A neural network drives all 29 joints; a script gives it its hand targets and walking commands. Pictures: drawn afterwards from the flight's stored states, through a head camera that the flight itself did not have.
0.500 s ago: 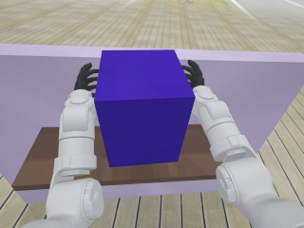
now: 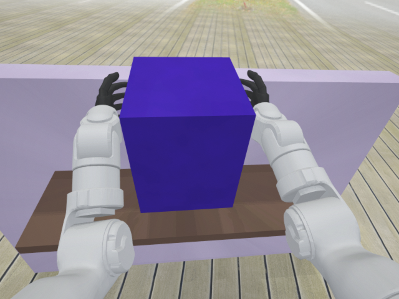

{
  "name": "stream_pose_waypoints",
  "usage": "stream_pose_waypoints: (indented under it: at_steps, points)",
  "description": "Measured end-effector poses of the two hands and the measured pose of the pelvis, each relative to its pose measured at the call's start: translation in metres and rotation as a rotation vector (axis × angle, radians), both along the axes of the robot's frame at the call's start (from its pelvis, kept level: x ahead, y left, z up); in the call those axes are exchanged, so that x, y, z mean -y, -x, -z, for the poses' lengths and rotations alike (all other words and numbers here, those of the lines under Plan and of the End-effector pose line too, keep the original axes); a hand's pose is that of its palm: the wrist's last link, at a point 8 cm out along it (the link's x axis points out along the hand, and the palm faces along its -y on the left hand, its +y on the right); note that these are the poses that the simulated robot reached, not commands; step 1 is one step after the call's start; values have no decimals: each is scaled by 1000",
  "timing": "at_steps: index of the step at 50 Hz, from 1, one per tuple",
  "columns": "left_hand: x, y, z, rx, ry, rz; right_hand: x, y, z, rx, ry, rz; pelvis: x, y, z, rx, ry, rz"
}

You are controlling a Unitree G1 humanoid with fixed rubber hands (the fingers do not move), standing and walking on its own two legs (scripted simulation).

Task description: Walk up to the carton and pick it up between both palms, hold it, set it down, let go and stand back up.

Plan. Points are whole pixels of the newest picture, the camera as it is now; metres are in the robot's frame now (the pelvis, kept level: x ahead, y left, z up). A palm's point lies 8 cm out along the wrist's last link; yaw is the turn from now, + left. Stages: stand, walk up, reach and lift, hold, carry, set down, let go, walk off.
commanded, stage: reach and lift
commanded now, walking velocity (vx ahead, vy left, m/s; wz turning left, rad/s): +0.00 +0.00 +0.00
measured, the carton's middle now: (185, 135) +0.39 -0.01 +0.18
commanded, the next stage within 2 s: hold in 0.60 s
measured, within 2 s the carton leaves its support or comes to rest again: neither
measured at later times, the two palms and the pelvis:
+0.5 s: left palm (102, 105) +0.38 +0.15 +0.26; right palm (256, 100) +0.38 -0.14 +0.27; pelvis +0.01 +0.00 +0.00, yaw +0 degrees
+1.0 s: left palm (96, 97) +0.37 +0.15 +0.28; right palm (258, 89) +0.38 -0.14 +0.29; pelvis +0.00 +0.00 +0.00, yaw +0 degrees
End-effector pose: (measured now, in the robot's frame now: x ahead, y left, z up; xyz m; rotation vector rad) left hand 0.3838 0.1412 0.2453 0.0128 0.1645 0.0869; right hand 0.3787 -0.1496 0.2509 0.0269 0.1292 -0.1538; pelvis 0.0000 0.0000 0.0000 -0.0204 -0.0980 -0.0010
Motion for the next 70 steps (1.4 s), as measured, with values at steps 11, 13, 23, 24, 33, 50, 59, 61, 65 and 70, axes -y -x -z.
stream_pose_waypoints:
  at_steps: [11, 13, 23, 24, 33, 50, 59, 61, 65, 70]
  points:
    - [-3, -1, -4, 1, 7, -1, -2, -2, -6, -1, -3, -3, 1, -5, 0, 1, 2, -4]
    - [-3, -1, -5, 3, 7, -1, -3, -3, -7, 0, -3, -5, 1, -5, 0, 1, 3, -4]
    - [-5, -1, -12, 8, 9, -4, -5, -4, -14, 2, -9, -7, 0, -8, 0, 0, 5, -4]
    - [-5, -1, -13, 9, 9, -5, -5, -4, -15, 2, -9, -8, 0, -8, 0, 0, 5, -3]
    - [-6, 2, -21, 15, 12, -11, -6, -3, -24, 6, -7, -16, 1, -8, 1, 1, 5, -2]
    - [-10, 12, -37, 10, 24, -25, -9, 3, -44, -5, 1, -30, 5, -4, 1, -5, 3, 0]
    - [-9, 11, -42, 6, 23, -20, -8, 3, -49, -13, 2, -27, 6, -2, 1, -12, 2, -1]
    - [-9, 11, -43, 5, 23, -19, -8, 3, -49, -14, 3, -26, 6, -2, 1, -14, 2, -1]
    - [-9, 10, -43, 6, 23, -18, -8, 3, -50, -14, 5, -26, 7, -3, 1, -15, 3, -1]
    - [-9, 10, -42, 5, 23, -18, -9, 2, -49, -17, 5, -27, 6, -3, 1, -15, 3, -2]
